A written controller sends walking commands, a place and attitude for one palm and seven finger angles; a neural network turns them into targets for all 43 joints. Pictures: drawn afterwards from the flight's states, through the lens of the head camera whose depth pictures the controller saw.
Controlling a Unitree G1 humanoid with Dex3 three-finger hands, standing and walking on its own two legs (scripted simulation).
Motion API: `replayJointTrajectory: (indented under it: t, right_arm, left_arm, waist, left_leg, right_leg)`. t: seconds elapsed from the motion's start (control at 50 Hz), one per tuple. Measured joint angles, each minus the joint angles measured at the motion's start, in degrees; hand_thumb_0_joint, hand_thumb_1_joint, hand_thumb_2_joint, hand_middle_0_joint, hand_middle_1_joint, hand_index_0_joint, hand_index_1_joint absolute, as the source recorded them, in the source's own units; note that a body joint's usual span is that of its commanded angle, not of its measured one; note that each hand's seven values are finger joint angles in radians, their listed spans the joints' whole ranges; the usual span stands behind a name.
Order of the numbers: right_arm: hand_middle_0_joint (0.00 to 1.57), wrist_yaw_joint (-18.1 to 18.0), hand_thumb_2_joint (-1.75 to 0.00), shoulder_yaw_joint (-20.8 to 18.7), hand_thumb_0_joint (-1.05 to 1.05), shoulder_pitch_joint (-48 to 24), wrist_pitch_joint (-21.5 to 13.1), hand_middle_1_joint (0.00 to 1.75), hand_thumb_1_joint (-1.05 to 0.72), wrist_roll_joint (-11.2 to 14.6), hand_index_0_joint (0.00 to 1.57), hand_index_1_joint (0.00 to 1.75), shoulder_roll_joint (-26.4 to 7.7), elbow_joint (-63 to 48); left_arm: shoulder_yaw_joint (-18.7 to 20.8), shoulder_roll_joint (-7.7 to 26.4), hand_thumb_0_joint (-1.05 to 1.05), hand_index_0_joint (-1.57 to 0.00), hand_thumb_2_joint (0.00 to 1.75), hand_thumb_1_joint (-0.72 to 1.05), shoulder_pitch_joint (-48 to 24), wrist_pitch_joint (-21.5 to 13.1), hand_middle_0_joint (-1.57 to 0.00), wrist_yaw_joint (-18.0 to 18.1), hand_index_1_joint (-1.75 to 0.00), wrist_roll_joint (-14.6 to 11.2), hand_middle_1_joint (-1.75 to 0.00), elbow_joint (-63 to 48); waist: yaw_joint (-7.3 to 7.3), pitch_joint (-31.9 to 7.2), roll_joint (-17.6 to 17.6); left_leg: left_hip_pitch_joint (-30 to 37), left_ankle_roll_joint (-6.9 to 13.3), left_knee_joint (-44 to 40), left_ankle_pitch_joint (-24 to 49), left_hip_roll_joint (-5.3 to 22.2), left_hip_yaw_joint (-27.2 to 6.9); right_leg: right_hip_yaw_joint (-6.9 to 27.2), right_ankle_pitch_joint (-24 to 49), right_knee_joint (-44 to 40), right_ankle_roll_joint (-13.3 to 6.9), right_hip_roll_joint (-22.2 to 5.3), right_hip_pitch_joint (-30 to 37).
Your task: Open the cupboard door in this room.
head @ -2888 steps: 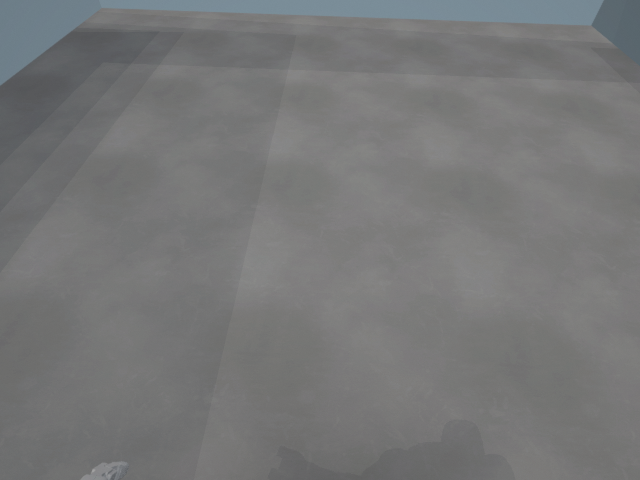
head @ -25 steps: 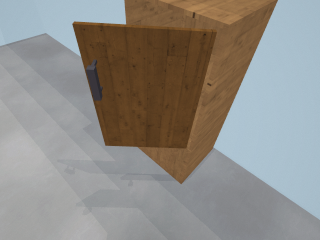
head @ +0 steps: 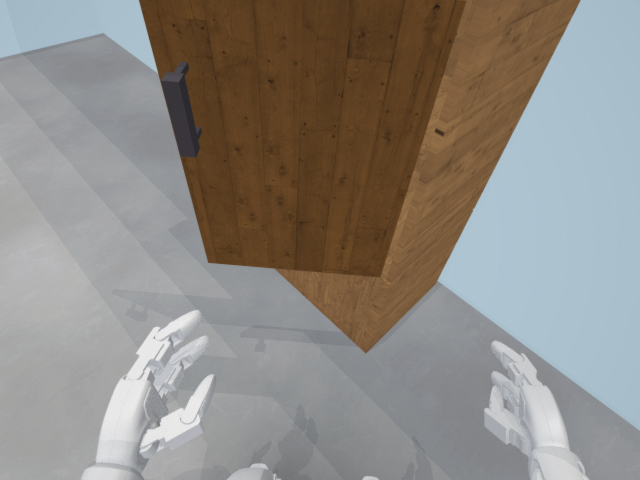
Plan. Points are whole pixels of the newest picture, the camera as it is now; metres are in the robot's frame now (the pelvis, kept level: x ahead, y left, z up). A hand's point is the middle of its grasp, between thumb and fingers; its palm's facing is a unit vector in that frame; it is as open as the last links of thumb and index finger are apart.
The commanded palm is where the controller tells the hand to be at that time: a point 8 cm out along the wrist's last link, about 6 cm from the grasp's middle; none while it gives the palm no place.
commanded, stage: raise the hand with hooked fingers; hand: left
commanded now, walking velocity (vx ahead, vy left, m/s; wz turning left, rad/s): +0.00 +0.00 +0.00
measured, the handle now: (186, 110) +0.58 +0.25 +0.15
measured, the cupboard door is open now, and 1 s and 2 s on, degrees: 42 42 42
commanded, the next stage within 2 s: move the hooked fingers beside the handle in 1.68 s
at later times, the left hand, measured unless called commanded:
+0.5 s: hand (131, 342) +0.24 +0.22 +0.09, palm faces +0.04 -1.00 -0.07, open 11.6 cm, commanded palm +0.21 +0.27 +0.10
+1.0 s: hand (60, 279) +0.27 +0.28 +0.14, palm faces +0.05 -1.00 -0.06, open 13.9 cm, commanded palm +0.25 +0.33 +0.15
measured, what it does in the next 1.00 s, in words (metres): stands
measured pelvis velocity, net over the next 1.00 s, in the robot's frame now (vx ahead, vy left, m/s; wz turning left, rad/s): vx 0.02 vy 0.02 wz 0.04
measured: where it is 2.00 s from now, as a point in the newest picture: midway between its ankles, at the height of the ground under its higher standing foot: outside the picture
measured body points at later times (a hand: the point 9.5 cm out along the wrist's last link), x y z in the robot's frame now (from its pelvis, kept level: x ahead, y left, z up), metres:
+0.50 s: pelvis +0.02 -0.01 +0.02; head +0.07 -0.02 +0.47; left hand +0.23 +0.27 +0.10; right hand +0.17 -0.26 -0.07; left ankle +0.03 +0.08 -0.67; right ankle +0.01 -0.09 -0.67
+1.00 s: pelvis +0.02 +0.02 +0.04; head +0.03 +0.02 +0.49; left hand +0.27 +0.34 +0.15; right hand +0.21 -0.20 -0.02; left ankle +0.03 +0.08 -0.67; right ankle +0.01 -0.09 -0.67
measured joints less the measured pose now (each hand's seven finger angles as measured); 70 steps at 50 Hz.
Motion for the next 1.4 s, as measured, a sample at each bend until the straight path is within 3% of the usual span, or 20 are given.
replayJointTrajectory:
  t: [0.06, 0.12, 0.18, 0.22, 0.28, 0.34, 0.4, 0.46, 0.58, 0.7, 0.92, 1.22, 1.4]
  right_arm:
    - [0.20, -0.9, -0.90, 0.5, 0.01, -0.6, 1.3, 0.30, -0.91, 0.0, 0.20, 0.30, 0.7, -2.4]
    - [0.20, -1.7, -0.90, 1.9, 0.01, -0.3, 0.6, 0.30, -0.90, -0.1, 0.20, 0.30, 1.2, -2.0]
    - [0.20, -2.3, -0.90, 3.9, 0.01, -0.2, -0.6, 0.30, -0.90, 0.2, 0.20, 0.30, 1.4, 0.1]
    - [0.20, -2.8, -0.90, 5.1, 0.01, 0.1, -1.0, 0.30, -0.90, 0.6, 0.20, 0.30, 1.7, 1.8]
    - [0.20, -3.3, -0.90, 6.2, 0.01, 1.3, -0.7, 0.30, -0.90, 1.2, 0.20, 0.30, 2.7, 4.2]
    - [0.20, -3.8, -0.90, 6.4, 0.01, 3.4, -0.2, 0.30, -0.90, 1.5, 0.20, 0.30, 3.4, 5.6]
    - [0.20, -4.1, -0.90, 5.8, 0.01, 5.8, -0.3, 0.30, -0.90, 1.5, 0.20, 0.30, 3.0, 6.2]
    - [0.20, -4.1, -0.90, 4.6, 0.01, 7.7, -0.9, 0.30, -0.90, 1.6, 0.20, 0.30, 1.7, 6.6]
    - [0.20, -4.7, -0.90, 2.9, 0.02, 8.8, -2.1, 0.30, -0.90, 2.1, 0.20, 0.30, -1.6, 7.1]
    - [0.20, -5.3, -0.90, 3.2, 0.02, 7.4, -3.3, 0.30, -0.90, 2.3, 0.20, 0.30, -2.0, 6.6]
    - [0.20, -5.8, -0.90, 6.7, 0.01, 4.9, -3.4, 0.30, -0.90, 2.5, 0.20, 0.30, 0.3, 5.3]
    - [0.20, -6.9, -0.90, 7.9, 0.01, 6.1, -2.3, 0.30, -0.90, 2.7, 0.20, 0.30, -0.3, 7.0]
    - [0.20, -6.1, -0.90, 6.6, 0.01, 7.5, -1.9, 0.30, -0.90, 2.7, 0.20, 0.30, -1.5, 6.6]
  left_arm:
    - [2.9, 2.2, 0.01, -0.23, 0.74, 0.55, 4.8, 1.9, -0.24, 1.3, -0.53, -1.3, -0.54, -2.8]
    - [6.0, 4.1, 0.01, -0.23, 0.72, 0.47, 6.7, -0.7, -0.24, 0.7, -0.57, -3.4, -0.58, -5.5]
    - [7.8, 5.2, 0.01, -0.23, 0.69, 0.40, 3.8, -3.3, -0.24, -3.3, -0.62, -5.7, -0.62, -6.2]
    - [8.1, 5.9, 0.01, -0.23, 0.67, 0.35, 0.3, -2.3, -0.24, -6.8, -0.65, -6.7, -0.65, -5.5]
    - [8.9, 7.0, 0.01, -0.24, 0.64, 0.28, -4.3, 2.5, -0.25, -10.8, -0.69, -7.7, -0.70, -3.1]
    - [10.8, 7.7, 0.01, -0.25, 0.61, 0.21, -6.0, 7.0, -0.25, -11.7, -0.74, -8.9, -0.74, -1.2]
    - [13.2, 7.9, 0.00, -0.25, 0.58, 0.14, -6.2, 8.2, -0.26, -10.9, -0.78, -10.0, -0.79, -0.2]
    - [14.7, 7.8, 0.00, -0.26, 0.55, 0.08, -5.8, 7.1, -0.26, -10.3, -0.83, -10.5, -0.83, 0.0]
    - [14.9, 8.4, 0.00, -0.26, 0.49, -0.06, -7.3, 6.1, -0.27, -11.2, -0.92, -10.6, -0.92, 1.4]
    - [15.1, 9.9, 0.00, -0.28, 0.43, -0.21, -11.0, 7.4, -0.28, -11.0, -1.01, -10.4, -1.01, 2.9]
    - [17.1, 13.0, -0.01, -0.29, 0.33, -0.43, -21.0, 14.6, -0.30, -12.7, -1.15, -9.9, -1.16, 8.2]
    - [21.1, 17.8, -0.01, -0.30, 0.30, -0.50, -33.0, 20.0, -0.30, -16.7, -1.20, -8.9, -1.20, 17.1]
    - [21.6, 17.9, -0.01, -0.29, 0.30, -0.50, -32.8, 20.9, -0.30, -17.7, -1.20, -9.2, -1.20, 18.0]
  waist:
    - [1.49, -0.1, 0.6]
    - [2.61, -0.1, 1.8]
    - [3.26, 0.5, 3.4]
    - [3.41, 0.9, 4.2]
    - [2.82, 1.4, 4.9]
    - [1.44, 1.4, 5.0]
    - [0.36, 1.3, 4.8]
    - [-0.25, 1.3, 4.6]
    - [-0.23, 2.0, 4.2]
    - [0.10, 2.8, 3.7]
    - [1.41, 3.5, 4.3]
    - [1.67, 5.5, 4.4]
    - [0.89, 5.2, 4.3]
  left_leg:
    - [-1.4, -0.8, 1.8, -1.1, 0.6, -1.8]
    - [-3.0, -1.5, 3.1, -1.6, 0.9, -4.1]
    - [-4.6, -2.0, 4.3, -1.8, 1.1, -6.0]
    - [-5.1, -2.2, 4.3, -1.7, 1.1, -6.5]
    - [-3.9, -2.4, 2.5, -1.0, 1.3, -6.2]
    - [-1.2, -2.3, -0.9, 0.0, 1.3, -5.0]
    - [1.6, -2.1, -4.4, 1.1, 1.2, -3.8]
    - [3.6, -1.9, -6.8, 1.9, 1.0, -3.0]
    - [5.8, -1.1, -9.1, 2.8, 0.6, -2.5]
    - [8.4, -0.5, -10.9, 3.6, 0.2, -2.4]
    - [13.5, 0.4, -15.0, 5.6, -0.8, -2.7]
    - [18.0, 1.1, -20.2, 8.2, -1.7, -2.6]
    - [18.4, 1.1, -21.5, 8.7, -1.7, -1.9]
  right_leg:
    - [-1.8, -0.9, 0.3, -0.8, 0.6, -0.3]
    - [-4.0, -1.3, 0.0, -1.2, 1.1, -0.5]
    - [-5.9, -1.4, -0.2, -1.6, 1.4, -1.0]
    - [-6.3, -1.2, -0.6, -1.8, 1.6, -1.1]
    - [-6.0, -0.5, -2.2, -1.7, 1.7, -0.2]
    - [-4.7, 0.6, -4.9, -1.4, 1.8, 1.7]
    - [-3.3, 1.7, -7.5, -1.0, 1.8, 3.8]
    - [-2.5, 2.5, -9.5, -0.7, 1.7, 5.3]
    - [-1.9, 3.6, -11.8, -0.2, 1.4, 7.5]
    - [-1.8, 4.7, -14.0, 0.3, 1.1, 10.3]
    - [-2.0, 7.0, -18.8, 1.2, 0.4, 15.9]
    - [-1.7, 9.6, -23.9, 1.9, -0.2, 20.4]
    - [-1.0, 10.1, -24.8, 2.0, -0.1, 20.3]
